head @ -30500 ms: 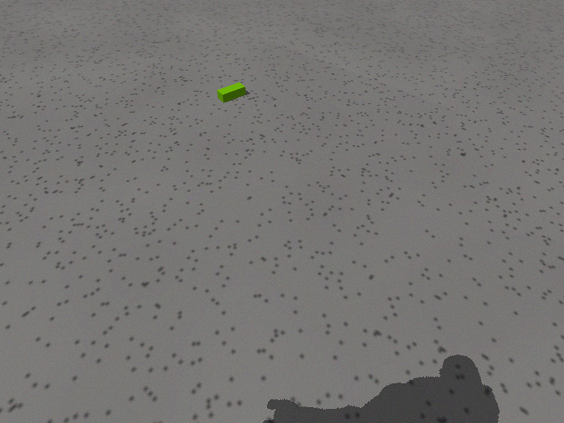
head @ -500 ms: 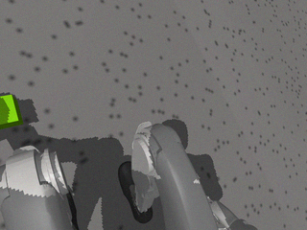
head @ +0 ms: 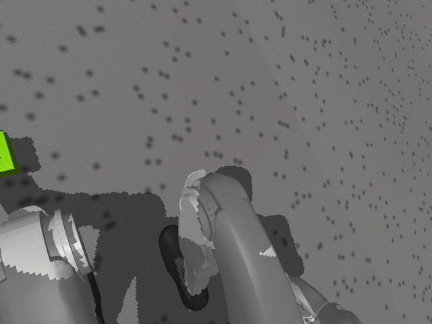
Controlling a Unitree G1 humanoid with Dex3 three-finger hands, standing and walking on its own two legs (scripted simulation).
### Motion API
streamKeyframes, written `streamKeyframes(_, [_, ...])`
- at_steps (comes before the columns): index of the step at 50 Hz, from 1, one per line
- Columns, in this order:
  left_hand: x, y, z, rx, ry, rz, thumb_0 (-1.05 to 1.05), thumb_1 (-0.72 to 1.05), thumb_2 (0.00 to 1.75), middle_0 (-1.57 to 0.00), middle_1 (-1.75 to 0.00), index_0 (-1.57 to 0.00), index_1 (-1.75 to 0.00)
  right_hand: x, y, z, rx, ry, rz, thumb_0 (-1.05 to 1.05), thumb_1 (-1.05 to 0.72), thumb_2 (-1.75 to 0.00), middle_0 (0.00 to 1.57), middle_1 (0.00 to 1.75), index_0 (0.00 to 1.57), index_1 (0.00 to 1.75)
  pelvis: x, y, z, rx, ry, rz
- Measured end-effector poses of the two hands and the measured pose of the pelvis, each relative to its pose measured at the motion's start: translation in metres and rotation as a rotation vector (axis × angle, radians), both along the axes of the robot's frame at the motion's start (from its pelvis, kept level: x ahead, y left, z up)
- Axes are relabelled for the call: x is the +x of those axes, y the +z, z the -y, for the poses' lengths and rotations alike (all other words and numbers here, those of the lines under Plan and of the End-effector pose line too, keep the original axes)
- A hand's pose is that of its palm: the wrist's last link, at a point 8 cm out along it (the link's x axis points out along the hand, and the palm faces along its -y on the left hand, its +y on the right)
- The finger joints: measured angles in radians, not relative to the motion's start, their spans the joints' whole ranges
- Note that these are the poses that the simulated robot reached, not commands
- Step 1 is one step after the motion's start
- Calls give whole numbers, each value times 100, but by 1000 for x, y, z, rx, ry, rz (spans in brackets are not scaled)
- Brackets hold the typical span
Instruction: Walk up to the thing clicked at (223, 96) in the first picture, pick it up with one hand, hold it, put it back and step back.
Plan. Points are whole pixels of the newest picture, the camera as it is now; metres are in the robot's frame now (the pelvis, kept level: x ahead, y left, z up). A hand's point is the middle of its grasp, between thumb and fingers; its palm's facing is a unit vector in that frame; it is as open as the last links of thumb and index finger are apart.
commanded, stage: open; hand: left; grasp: from above
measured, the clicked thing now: out of the picture +0.40 +0.33 -0.27
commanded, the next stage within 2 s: withdraw in 0.72 s
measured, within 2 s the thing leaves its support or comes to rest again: neither
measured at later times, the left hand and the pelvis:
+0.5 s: hand out of the picture +0.39 +0.33 -0.25, palm faces -0.43 -0.16 -0.89, open 13.4 cm; pelvis +0.00 +0.00 +0.00, yaw +0 degrees
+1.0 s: hand out of the picture +0.40 +0.33 -0.25, palm faces -0.37 -0.17 -0.91, open 13.8 cm; pelvis +0.00 +0.00 +0.00, yaw +0 degrees
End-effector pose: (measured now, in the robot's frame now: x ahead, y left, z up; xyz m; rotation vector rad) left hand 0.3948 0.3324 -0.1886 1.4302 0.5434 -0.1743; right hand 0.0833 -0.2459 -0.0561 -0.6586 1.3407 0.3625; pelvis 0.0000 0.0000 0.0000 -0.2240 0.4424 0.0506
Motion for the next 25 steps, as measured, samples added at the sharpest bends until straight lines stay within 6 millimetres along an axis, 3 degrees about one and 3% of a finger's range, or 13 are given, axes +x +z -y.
streamKeyframes(25, [1,-5,-5,-1,16,0,0,-38,91,-16,-92,-17,-92,0,4,2,4,6,-14,0,-89,-90,20,30,20,30,1,0,-1,-8,-2,3])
